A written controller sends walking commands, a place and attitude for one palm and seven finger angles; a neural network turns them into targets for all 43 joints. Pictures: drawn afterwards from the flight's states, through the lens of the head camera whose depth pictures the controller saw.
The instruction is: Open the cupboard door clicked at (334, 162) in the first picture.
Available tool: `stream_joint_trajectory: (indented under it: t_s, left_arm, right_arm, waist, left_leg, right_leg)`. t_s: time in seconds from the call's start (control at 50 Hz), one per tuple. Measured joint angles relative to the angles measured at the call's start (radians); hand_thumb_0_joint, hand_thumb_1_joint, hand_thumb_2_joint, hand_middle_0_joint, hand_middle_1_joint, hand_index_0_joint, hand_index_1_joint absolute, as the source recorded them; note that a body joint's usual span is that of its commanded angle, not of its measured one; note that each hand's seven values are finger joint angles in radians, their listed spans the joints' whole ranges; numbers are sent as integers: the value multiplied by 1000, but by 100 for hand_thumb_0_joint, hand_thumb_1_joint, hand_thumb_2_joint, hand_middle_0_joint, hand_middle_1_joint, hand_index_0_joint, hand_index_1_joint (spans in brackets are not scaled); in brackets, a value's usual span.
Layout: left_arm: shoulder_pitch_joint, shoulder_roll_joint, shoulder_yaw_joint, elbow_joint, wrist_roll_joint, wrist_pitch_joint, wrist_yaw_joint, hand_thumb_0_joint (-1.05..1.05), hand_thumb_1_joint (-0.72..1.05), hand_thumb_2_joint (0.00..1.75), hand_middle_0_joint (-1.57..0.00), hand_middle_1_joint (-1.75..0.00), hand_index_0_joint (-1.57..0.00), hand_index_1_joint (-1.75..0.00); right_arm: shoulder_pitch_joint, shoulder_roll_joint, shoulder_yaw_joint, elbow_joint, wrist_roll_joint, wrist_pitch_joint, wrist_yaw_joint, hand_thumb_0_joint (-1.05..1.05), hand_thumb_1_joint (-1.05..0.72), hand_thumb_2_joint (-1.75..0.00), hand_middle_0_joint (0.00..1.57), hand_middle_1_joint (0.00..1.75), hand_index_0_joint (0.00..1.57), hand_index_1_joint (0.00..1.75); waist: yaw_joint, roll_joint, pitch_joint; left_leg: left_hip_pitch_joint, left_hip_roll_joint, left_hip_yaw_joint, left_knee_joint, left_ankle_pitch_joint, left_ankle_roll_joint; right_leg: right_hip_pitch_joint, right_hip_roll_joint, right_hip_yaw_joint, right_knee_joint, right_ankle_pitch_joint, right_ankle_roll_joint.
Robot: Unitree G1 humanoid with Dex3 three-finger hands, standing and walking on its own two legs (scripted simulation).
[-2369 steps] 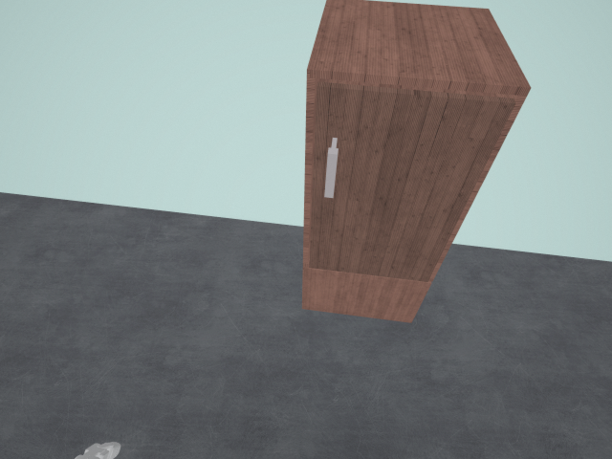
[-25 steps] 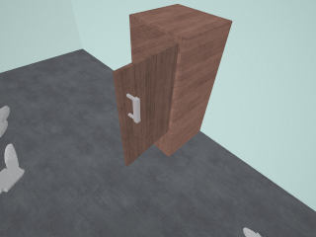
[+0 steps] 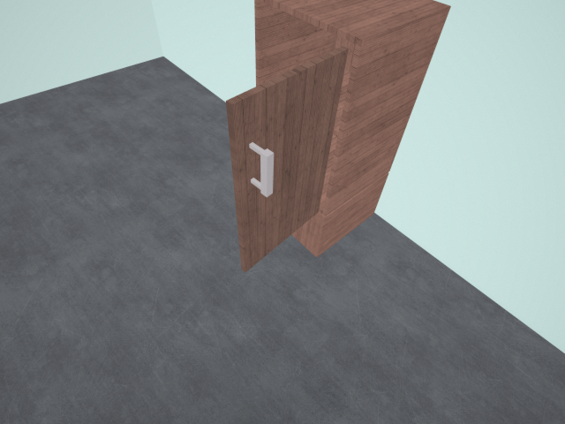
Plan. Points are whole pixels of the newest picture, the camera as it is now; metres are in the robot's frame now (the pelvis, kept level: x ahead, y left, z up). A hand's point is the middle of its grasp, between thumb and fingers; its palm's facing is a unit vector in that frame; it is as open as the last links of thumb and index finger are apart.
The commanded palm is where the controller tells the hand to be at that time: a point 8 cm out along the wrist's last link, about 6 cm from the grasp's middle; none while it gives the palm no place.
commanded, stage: let the arm hang, fingers relaxed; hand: left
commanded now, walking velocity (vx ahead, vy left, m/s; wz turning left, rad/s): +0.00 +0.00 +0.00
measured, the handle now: (260, 169) +0.63 +0.08 -0.04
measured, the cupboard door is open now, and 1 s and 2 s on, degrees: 95 95 95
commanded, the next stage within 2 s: look to check the result in 0.78 s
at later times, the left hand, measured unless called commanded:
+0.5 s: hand out of the picture -0.02 +0.19 -0.17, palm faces +0.03 -0.97 -0.23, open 7.3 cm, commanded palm none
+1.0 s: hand out of the picture -0.01 +0.16 -0.17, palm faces +0.04 -0.98 -0.20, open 7.3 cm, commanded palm none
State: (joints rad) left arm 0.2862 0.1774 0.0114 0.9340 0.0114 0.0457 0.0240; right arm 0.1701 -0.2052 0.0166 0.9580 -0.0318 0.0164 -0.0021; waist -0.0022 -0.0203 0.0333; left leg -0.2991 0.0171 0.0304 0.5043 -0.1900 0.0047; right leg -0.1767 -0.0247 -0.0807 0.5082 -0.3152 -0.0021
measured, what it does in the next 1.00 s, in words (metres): stands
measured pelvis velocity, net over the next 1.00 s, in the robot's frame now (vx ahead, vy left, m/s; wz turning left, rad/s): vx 0.00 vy -0.02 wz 0.00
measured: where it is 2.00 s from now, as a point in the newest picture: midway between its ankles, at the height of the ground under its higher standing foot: outside the picture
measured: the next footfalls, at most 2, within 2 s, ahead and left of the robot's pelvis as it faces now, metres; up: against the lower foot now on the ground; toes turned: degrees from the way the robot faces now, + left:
none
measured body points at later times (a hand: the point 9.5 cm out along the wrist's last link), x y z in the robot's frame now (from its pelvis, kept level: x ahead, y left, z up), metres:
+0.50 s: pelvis -0.01 +0.00 +0.01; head +0.00 -0.01 +0.46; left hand -0.02 +0.24 -0.15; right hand -0.02 -0.22 -0.16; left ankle +0.05 +0.12 -0.74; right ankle -0.03 -0.11 -0.74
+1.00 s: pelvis +0.00 -0.02 +0.01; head +0.02 -0.02 +0.46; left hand -0.01 +0.21 -0.15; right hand -0.01 -0.23 -0.16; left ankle +0.05 +0.12 -0.74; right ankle -0.03 -0.11 -0.74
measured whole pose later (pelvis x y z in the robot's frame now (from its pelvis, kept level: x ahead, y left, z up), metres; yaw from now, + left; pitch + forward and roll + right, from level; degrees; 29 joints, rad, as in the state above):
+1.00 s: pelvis +0.00 -0.02 +0.01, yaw +0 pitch -1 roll +0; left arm 0.28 0.14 0.02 1.15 0.01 0.00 0.03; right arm 0.26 -0.13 -0.01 1.15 -0.03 0.02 -0.03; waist -0.01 0.02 0.06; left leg -0.24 0.04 0.03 0.41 -0.14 -0.02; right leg -0.12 0.00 -0.09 0.42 -0.27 -0.03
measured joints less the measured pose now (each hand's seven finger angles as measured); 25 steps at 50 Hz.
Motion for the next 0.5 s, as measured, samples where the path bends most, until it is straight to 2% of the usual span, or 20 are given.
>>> stream_joint_trajectory:
  t_s: [0.08,0.16,0.3,0.5]
  left_arm:
    - [43,27,0,117,-1,-11,-8,-1,99,90,-21,-30,-21,-30]
    - [76,40,0,198,-3,-17,-8,-1,96,90,-20,-30,-20,-30]
    - [77,37,0,247,-5,-22,-2,0,92,90,-20,-30,-20,-30]
    - [-1,-1,-1,214,-3,-35,4,0,91,90,-20,-30,-20,-30]
  right_arm:
    - [49,12,-10,84,3,16,-11,0,-91,-90,20,30,20,30]
    - [88,17,-17,145,8,20,-18,0,-91,-90,20,30,20,30]
    - [115,27,-25,190,10,20,-23,0,-91,-90,20,30,20,30]
    - [97,56,-26,187,5,12,-22,0,-91,-90,20,30,20,30]
  waist:
    - [15,1,22]
    - [18,14,34]
    - [10,37,37]
    - [-3,43,3]
  left_leg:
    - [12,7,-11,-40,27,-3]
    - [26,5,-12,-66,43,-1]
    - [39,-2,-8,-86,58,3]
    - [43,-4,-2,-91,62,0]
  right_leg:
    - [26,11,-11,-64,38,-5]
    - [41,11,-13,-93,55,-4]
    - [45,4,-10,-95,62,-1]
    - [33,1,-4,-71,52,-3]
